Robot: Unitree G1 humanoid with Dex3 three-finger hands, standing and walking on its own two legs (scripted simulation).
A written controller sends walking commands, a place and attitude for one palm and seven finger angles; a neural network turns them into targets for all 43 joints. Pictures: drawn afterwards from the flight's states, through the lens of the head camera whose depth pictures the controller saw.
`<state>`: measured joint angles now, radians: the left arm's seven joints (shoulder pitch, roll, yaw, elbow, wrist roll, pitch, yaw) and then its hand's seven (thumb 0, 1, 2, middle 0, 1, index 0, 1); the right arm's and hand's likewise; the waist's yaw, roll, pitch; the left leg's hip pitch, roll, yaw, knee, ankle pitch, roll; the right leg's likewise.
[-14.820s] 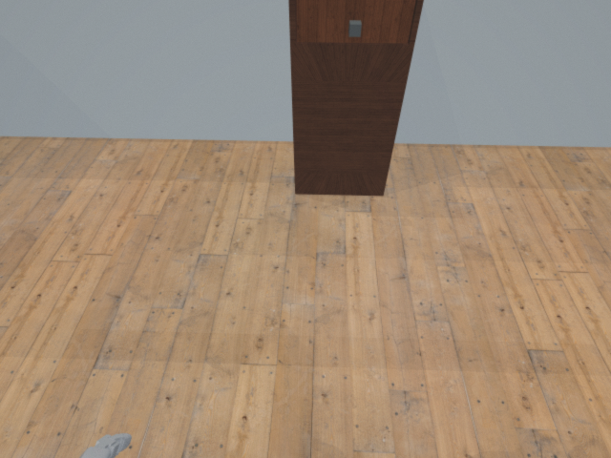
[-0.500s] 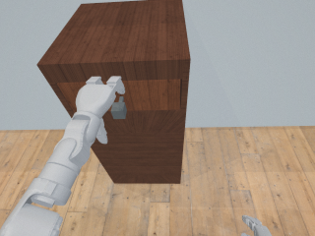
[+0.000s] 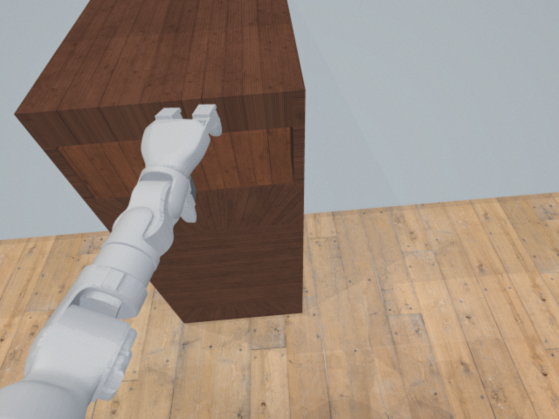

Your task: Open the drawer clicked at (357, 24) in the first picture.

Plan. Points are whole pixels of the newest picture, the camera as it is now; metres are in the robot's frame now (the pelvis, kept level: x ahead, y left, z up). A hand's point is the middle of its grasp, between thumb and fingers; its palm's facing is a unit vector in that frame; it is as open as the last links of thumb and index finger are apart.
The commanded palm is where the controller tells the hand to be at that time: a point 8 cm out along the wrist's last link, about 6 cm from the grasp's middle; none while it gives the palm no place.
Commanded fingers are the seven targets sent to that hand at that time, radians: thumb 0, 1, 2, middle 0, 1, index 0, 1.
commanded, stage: move the hooked fingers above the handle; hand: left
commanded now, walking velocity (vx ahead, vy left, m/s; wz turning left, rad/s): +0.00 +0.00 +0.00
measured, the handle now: (183, 183) +0.49 +0.18 +0.03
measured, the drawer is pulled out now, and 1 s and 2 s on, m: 0.00 0.00 0.00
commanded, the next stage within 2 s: none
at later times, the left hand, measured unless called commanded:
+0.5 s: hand (179, 197) +0.41 +0.15 +0.09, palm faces +0.01 -0.04 -1.00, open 13.8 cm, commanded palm +0.42 +0.19 +0.16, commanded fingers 0.00 -0.50 0.30 -0.30 -1.20 -0.30 -1.20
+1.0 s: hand (159, 204) +0.41 +0.19 +0.08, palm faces -0.08 -0.04 -1.00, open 13.8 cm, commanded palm +0.42 +0.21 +0.16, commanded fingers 0.00 -0.50 0.30 -0.30 -1.20 -0.30 -1.20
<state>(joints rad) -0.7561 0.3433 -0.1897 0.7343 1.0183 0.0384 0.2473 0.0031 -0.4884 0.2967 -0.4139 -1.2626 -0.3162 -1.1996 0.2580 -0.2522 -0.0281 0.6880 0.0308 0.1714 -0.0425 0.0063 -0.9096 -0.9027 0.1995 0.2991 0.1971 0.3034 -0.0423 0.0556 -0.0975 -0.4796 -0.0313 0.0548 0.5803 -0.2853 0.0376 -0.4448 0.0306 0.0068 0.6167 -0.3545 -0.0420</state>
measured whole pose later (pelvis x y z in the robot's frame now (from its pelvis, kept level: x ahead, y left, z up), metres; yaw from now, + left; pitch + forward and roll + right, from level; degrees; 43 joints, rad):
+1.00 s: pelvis +0.00 -0.01 +0.00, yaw +1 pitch +9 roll +1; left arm -0.60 0.44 -0.15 0.65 0.99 -0.11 0.06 0.00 -0.49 0.30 -0.33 -1.21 -0.32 -1.22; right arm 0.31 -0.27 -0.06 0.64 0.04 0.17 -0.07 0.01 -0.91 -0.90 0.20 0.30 0.20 0.30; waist -0.02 0.05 -0.08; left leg -0.44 -0.03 0.03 0.57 -0.27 0.03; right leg -0.39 0.04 -0.02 0.58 -0.34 -0.05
